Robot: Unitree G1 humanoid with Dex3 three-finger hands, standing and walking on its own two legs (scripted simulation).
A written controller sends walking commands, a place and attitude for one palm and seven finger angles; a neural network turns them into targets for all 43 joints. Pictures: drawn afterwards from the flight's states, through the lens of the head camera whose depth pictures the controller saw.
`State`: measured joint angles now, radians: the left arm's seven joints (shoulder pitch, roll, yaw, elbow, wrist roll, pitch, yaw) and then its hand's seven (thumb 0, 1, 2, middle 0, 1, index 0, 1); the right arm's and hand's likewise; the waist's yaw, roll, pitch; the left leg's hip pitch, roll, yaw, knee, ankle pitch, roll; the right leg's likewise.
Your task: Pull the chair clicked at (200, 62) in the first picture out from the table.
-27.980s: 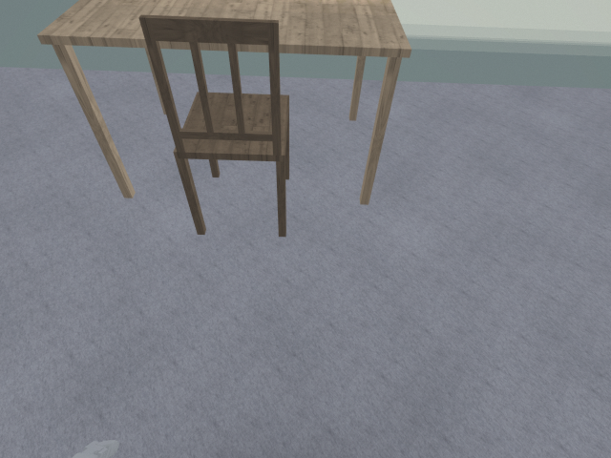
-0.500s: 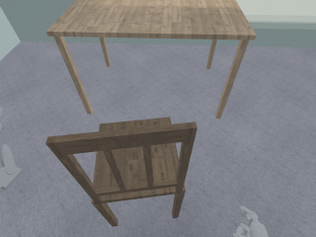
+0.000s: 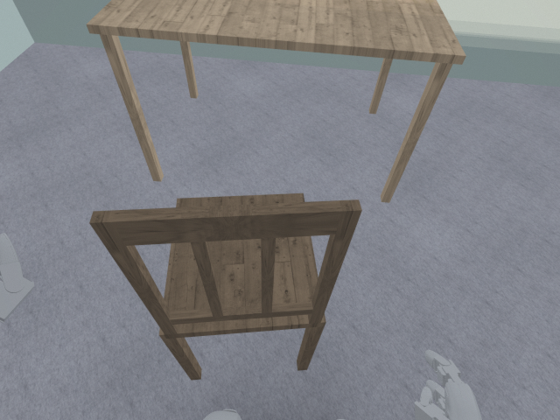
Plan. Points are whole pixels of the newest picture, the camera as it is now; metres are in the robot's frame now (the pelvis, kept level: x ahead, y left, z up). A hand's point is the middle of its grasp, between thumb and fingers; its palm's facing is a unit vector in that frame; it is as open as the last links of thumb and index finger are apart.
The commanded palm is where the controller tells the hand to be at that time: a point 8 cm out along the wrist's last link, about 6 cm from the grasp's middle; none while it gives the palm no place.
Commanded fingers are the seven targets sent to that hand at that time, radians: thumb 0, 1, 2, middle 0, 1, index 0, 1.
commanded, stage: step back with the hand held close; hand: left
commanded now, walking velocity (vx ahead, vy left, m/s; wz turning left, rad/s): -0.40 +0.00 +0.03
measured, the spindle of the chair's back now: (210, 281) +0.35 +0.15 -0.09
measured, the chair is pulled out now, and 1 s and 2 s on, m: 0.61 0.61 0.61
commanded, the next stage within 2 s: stop stepping back and stand still in 0.84 s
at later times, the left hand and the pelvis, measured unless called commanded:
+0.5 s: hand (30, 299) +0.19 +0.25 +0.18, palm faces +0.43 -0.77 -0.47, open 7.4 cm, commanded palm +0.12 +0.30 +0.19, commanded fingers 0.00 0.90 0.90 -0.20 -0.30 -0.20 -0.30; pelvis -0.01 -0.01 +0.00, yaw +2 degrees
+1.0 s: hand out of the picture +0.09 +0.21 +0.18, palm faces +0.32 -0.78 -0.54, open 7.4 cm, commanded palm +0.03 +0.26 +0.19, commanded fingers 0.00 0.90 0.90 -0.20 -0.30 -0.20 -0.30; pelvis -0.11 -0.04 +0.01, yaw +0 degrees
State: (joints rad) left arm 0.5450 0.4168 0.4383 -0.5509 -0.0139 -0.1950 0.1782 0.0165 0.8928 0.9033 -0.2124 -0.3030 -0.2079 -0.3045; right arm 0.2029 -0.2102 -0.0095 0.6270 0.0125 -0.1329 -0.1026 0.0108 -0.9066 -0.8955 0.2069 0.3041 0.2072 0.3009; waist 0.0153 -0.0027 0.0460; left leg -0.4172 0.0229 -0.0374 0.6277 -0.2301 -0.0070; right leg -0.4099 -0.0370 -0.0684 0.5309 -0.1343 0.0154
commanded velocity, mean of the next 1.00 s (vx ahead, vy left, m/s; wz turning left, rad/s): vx -0.35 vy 0.01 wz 0.01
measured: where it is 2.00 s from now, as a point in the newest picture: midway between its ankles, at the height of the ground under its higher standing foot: outside the picture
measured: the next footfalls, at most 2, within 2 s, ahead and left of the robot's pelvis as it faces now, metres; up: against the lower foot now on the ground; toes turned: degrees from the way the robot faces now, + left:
left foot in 0.58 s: +0.03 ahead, +0.12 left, +0.00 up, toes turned +2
right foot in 0.84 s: -0.05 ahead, -0.16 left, +0.00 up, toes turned +2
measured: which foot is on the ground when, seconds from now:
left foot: down 0.00-0.40, up 0.42-0.56, down 0.58-0.90, up 0.92-1.00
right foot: down 0.00-0.58, up 0.60-0.82, down 0.84-1.00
